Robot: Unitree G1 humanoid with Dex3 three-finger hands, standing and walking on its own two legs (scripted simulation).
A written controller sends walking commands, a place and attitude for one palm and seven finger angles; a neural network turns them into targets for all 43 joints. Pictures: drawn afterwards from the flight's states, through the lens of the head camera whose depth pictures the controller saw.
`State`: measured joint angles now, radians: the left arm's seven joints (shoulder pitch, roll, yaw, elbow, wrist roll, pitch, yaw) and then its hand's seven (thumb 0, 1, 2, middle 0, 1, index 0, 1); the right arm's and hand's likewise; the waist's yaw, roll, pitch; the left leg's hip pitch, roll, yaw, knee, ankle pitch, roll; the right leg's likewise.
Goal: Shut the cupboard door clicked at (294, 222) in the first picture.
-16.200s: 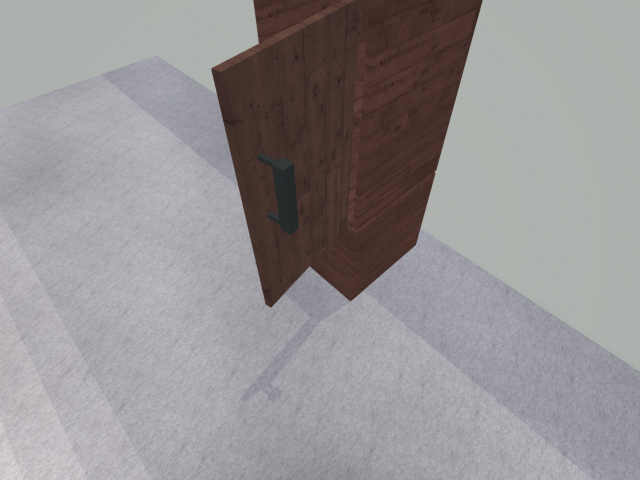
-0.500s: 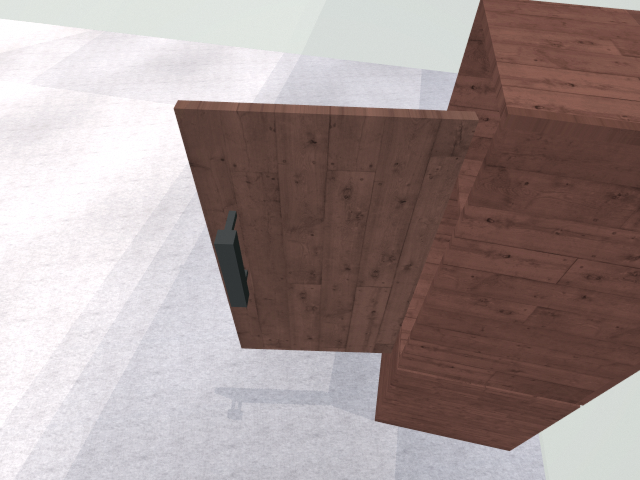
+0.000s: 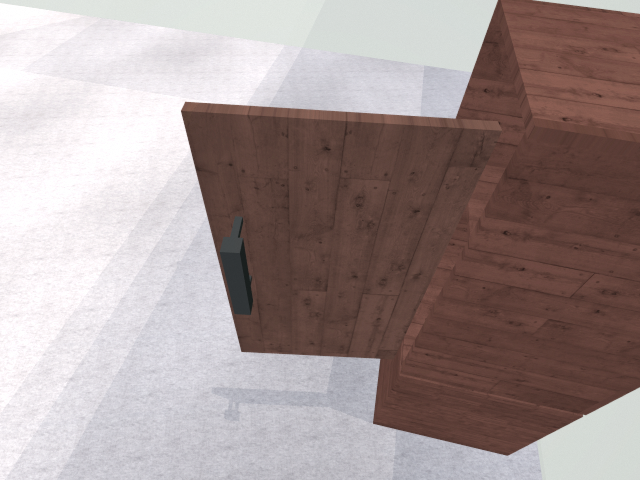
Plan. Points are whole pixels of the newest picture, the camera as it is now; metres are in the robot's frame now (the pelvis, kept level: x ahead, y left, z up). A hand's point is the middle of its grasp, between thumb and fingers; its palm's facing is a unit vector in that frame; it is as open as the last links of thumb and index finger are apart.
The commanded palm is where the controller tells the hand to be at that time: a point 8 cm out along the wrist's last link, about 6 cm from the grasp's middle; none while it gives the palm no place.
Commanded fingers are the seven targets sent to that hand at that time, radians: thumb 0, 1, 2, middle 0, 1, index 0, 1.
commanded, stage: look again from close up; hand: left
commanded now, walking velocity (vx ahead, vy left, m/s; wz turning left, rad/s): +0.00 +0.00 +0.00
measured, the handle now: (240, 267) +0.39 +0.15 +0.01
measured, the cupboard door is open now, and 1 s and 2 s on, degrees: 100 100 100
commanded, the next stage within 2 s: shuffle to correct the standing spot in 0.44 s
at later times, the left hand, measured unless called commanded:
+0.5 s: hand out of the picture +0.00 +0.17 -0.18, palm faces +0.03 -0.98 -0.18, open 7.4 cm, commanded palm none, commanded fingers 0.00 0.90 0.90 -0.20 -0.30 -0.20 -0.30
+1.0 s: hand out of the picture -0.02 +0.14 -0.18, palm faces +0.03 -0.97 -0.25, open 7.4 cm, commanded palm none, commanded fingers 0.00 0.90 0.90 -0.20 -0.30 -0.20 -0.30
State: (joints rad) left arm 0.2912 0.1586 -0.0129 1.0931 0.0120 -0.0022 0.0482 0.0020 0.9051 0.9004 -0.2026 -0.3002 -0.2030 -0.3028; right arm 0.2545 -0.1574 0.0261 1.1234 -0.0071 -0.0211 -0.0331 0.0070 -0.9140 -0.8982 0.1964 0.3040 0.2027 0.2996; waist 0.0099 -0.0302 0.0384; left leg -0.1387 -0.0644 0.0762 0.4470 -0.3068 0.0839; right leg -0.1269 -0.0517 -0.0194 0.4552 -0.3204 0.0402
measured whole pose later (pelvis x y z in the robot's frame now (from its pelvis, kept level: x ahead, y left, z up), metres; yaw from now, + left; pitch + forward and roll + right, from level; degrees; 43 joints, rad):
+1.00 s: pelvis -0.05 -0.05 -0.01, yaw -1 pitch +0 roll +1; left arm 0.27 0.18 0.03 0.99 0.02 0.02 0.04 0.00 0.91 0.90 -0.20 -0.30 -0.20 -0.30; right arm 0.23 -0.16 -0.02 1.06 -0.01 0.03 -0.03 0.00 -0.91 -0.90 0.20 0.30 0.20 0.30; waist 0.00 0.00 0.06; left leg -0.28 0.00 0.06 0.59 -0.34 0.02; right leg -0.26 -0.02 -0.01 0.57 -0.29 -0.01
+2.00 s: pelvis -0.01 -0.01 +0.00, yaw -1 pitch +0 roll +1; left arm 0.21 0.16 -0.01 1.07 0.01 0.00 0.04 0.00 0.90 0.90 -0.20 -0.30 -0.20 -0.30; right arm 0.26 -0.18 0.02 1.07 -0.01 -0.02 -0.04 0.00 -0.91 -0.90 0.20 0.30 0.20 0.30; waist 0.00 0.02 0.07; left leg -0.12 -0.09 0.07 0.43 -0.32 0.08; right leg -0.18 -0.07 0.03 0.52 -0.34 0.05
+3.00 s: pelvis -0.01 -0.08 +0.00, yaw +0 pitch +0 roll +1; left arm 0.28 0.15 -0.01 1.11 0.01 -0.02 0.04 0.01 0.91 0.90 -0.20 -0.30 -0.20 -0.30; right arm 0.27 -0.14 0.02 1.14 -0.01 -0.01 -0.04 0.01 -0.91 -0.90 0.19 0.30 0.20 0.30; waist 0.01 0.00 0.06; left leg -0.09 0.01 0.03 0.38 -0.29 -0.01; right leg -0.13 0.02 -0.03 0.44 -0.30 -0.04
